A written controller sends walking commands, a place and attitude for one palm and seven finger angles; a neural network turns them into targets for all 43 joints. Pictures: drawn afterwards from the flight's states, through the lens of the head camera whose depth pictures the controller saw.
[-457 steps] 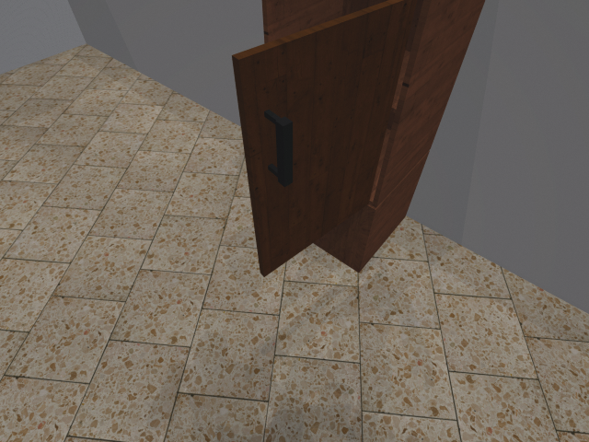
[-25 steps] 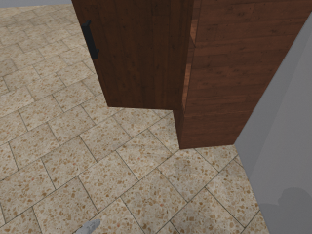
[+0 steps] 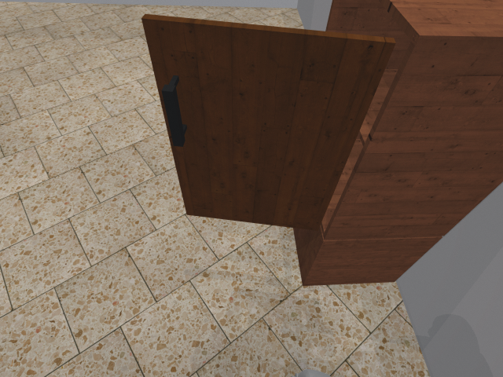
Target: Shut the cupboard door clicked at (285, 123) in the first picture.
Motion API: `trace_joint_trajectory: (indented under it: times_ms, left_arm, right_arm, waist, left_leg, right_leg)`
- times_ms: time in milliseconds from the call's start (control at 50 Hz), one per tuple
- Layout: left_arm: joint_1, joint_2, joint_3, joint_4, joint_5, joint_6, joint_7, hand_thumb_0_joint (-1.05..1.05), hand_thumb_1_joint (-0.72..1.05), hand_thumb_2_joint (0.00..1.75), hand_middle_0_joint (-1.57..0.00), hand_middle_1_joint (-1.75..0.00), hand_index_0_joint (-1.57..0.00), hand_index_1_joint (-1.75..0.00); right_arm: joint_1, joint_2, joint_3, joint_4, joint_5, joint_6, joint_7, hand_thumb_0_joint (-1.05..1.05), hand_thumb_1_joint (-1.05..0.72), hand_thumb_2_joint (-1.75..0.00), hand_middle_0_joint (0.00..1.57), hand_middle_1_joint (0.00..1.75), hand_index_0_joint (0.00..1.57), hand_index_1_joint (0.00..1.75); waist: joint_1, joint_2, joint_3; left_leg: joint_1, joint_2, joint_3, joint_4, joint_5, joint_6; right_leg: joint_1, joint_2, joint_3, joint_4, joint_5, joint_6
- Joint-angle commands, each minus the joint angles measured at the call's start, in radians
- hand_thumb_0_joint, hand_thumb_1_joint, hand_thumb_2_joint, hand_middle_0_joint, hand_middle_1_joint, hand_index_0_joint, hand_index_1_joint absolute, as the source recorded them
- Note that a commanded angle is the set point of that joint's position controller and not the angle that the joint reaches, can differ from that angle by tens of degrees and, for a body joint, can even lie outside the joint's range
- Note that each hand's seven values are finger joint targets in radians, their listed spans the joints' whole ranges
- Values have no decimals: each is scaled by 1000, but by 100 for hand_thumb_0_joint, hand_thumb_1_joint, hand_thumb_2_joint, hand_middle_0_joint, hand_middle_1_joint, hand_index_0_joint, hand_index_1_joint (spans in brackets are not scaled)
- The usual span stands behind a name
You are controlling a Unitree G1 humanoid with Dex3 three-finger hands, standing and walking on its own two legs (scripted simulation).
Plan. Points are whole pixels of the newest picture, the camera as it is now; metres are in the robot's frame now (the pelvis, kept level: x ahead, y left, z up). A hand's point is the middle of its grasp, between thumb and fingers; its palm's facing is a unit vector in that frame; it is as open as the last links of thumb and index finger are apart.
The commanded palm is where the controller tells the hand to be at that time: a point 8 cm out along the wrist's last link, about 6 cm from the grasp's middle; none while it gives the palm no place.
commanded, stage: come to a stop and stand still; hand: left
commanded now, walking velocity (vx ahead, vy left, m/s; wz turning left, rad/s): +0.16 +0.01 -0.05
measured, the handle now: (177, 112) +0.57 +0.21 +0.08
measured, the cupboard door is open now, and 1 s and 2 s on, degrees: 80 80 80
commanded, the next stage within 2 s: look again from close up in 1.20 s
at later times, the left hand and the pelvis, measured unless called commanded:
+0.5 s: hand (159, 359) +0.17 +0.18 -0.18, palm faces +0.03 -0.98 -0.18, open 7.4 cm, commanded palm none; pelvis +0.08 +0.01 +0.00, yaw +1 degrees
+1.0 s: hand out of the picture +0.10 +0.17 -0.16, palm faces -0.02 -0.96 -0.27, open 7.4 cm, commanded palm none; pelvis +0.06 -0.02 +0.00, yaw -1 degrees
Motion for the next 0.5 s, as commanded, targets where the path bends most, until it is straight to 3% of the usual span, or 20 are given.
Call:
trace_joint_trajectory:
  times_ms: [0, 40, 60, 100, 120, 140, 160, 180, 200, 260, 300, 320, 340, 360, 380, 400, 420, 440, 480]
  left_arm:
    - [17, -2, -4, -70, 0, -12, 1, 0, 90, 90, -20, -30, -20, -30]
    - [-14, 9, -1, -83, 2, -16, 3, 0, 90, 90, -20, -30, -20, -30]
    - [9, 8, -5, -75, 1, -15, 5, 0, 90, 90, -20, -30, -20, -30]
    - [77, 31, -6, -41, -1, -20, 18, 0, 90, 90, -20, -30, -20, -30]
    - [103, 87, -3, -31, -2, -26, 27, 0, 90, 90, -20, -30, -20, -30]
    - [73, 141, -4, -36, -4, -26, 34, 0, 90, 90, -20, -30, -20, -30]
    - [44, 162, -7, -38, -10, -23, 35, 0, 90, 90, -20, -30, -20, -30]
    - [24, 162, -5, -38, -15, -23, 43, 0, 90, 90, -20, -30, -20, -30]
    - [10, 156, -4, -42, -17, -20, 50, 0, 90, 90, -20, -30, -20, -30]
    - [-5, 165, 12, -48, -13, 1, 65, 0, 90, 90, -20, -30, -20, -30]
    - [-25, 167, 22, -61, -16, 11, 67, 0, 90, 90, -20, -30, -20, -30]
    - [-44, 162, 23, -72, -18, 16, 65, 0, 90, 90, -20, -30, -20, -30]
    - [-56, 133, 22, -87, -20, 21, 62, 0, 90, 90, -20, -30, -20, -30]
    - [-80, 99, 10, -114, -21, 29, 57, 0, 90, 90, -20, -30, -20, -30]
    - [-121, 87, 7, -125, -17, 39, 58, 0, 90, 90, -20, -30, -20, -30]
    - [-143, 86, 12, -132, -16, 52, 56, 0, 90, 90, -20, -30, -20, -30]
    - [-138, 71, 17, -134, -16, 57, 54, 0, 90, 90, -20, -30, -20, -30]
    - [-132, 61, 16, -134, -12, 54, 52, 0, 90, 90, -20, -30, -20, -30]
    - [-126, 48, 16, -135, -14, 51, 45, 0, 90, 90, -20, -30, -20, -30]
  right_arm:
    - [121, -128, -20, 16, -2, 8, 6, 0, -90, -90, 20, 30, 20, 30]
    - [126, -121, -16, 25, -3, 16, 5, 0, -90, -90, 20, 30, 20, 30]
    - [108, -128, -13, 28, -3, 19, 2, 0, -90, -90, 20, 30, 20, 30]
    - [83, -107, -4, 36, 7, 27, -4, 0, -90, -90, 20, 30, 20, 30]
    - [98, -85, 1, 39, 15, 31, -5, 0, -90, -90, 20, 30, 20, 30]
    - [135, -72, 1, 45, 25, 45, -1, 0, -90, -90, 20, 30, 20, 30]
    - [162, -60, 1, 62, 29, 59, 1, 0, -90, -90, 20, 30, 20, 30]
    - [181, -53, 1, 78, 29, 74, -2, 0, -90, -90, 20, 30, 20, 30]
    - [181, -68, -3, 82, 30, 83, -4, 0, -90, -90, 20, 30, 20, 30]
    - [152, -64, -12, 82, 31, 97, -9, 0, -90, -90, 20, 30, 20, 30]
    - [158, -65, -16, 81, 29, 101, -10, 0, -90, -90, 20, 30, 20, 30]
    - [171, -71, -19, 83, 26, 99, -10, 0, -90, -90, 20, 30, 20, 30]
    - [175, -84, -24, 80, 19, 96, -13, 0, -90, -90, 20, 30, 20, 30]
    - [165, -121, -31, 66, 13, 95, -18, 0, -90, -90, 20, 30, 20, 30]
    - [176, -133, -34, 65, 8, 96, -24, 0, -90, -90, 20, 30, 20, 30]
    - [188, -144, -36, 58, 1, 95, -33, 0, -90, -90, 20, 30, 20, 30]
    - [166, -145, -37, 45, -3, 92, -37, 0, -90, -90, 20, 30, 20, 30]
    - [144, -132, -35, 32, -5, 88, -37, 0, -90, -90, 20, 30, 20, 30]
    - [112, -140, -35, 18, -5, 85, -34, 0, -90, -90, 20, 30, 20, 30]
  waist:
    - [-24, 121, -42]
    - [-28, 115, -8]
    - [-12, 103, -26]
    - [22, 62, -58]
    - [20, -25, -84]
    - [-11, -68, -54]
    - [-35, -67, -51]
    - [-44, -176, -108]
    - [-38, -242, -137]
    - [-20, -154, -141]
    - [-26, -104, -165]
    - [-35, -42, -182]
    - [-37, 74, -190]
    - [-43, 249, -139]
    - [-69, 300, -86]
    - [-77, 218, -59]
    - [-58, 171, -42]
    - [-49, 132, -24]
    - [-43, 188, -45]
  left_leg:
    - [44, 262, -148, -217, 267, 119]
    - [17, 260, -164, -187, 266, 124]
    - [21, 252, -149, -147, 325, 110]
    - [0, 182, -98, -19, 365, 28]
    - [-49, 111, -76, 40, 237, -31]
    - [-92, 63, -78, 49, 12, -66]
    - [-40, 38, -82, 67, -60, -82]
    - [8, 42, -83, 97, -77, -87]
    - [-2, 40, -81, 131, -157, -89]
    - [-81, 35, -89, 135, -205, -94]
    - [-45, 47, -89, 59, -84, -94]
    - [31, 73, -96, 1, 150, -85]
    - [131, 148, -136, -25, 463, -58]
    - [163, 242, -229, -33, 815, 1]
    - [173, 314, -282, -64, 1032, 75]
    - [143, 342, -302, -62, 1002, 128]
    - [142, 333, -290, -46, 946, 147]
    - [156, 314, -274, -28, 912, 144]
    - [175, 271, -222, -33, 818, 115]
  right_leg:
    - [60, -3, 4, -225, 52, 4]
    - [118, 15, -7, -334, 53, -4]
    - [171, 35, -13, -387, 103, -1]
    - [328, 27, 12, -572, 329, 2]
    - [407, -50, 138, -595, 629, -25]
    - [399, -174, 223, -599, 825, -95]
    - [342, -228, 222, -594, 927, -144]
    - [349, -214, 218, -584, 1013, -161]
    - [387, -210, 199, -584, 1080, -165]
    - [480, -220, 192, -528, 1219, -181]
    - [471, -202, 180, -495, 1133, -164]
    - [417, -162, 140, -469, 1006, -125]
    - [325, -87, 74, -431, 788, -66]
    - [206, -1, 14, -365, 463, -9]
    - [108, 71, 19, -237, -46, 6]
    - [68, 87, 86, -103, -185, 0]
    - [34, 84, 115, -54, -181, -2]
    - [9, 87, 104, -54, -162, -4]
    - [35, 85, 87, -113, -110, 8]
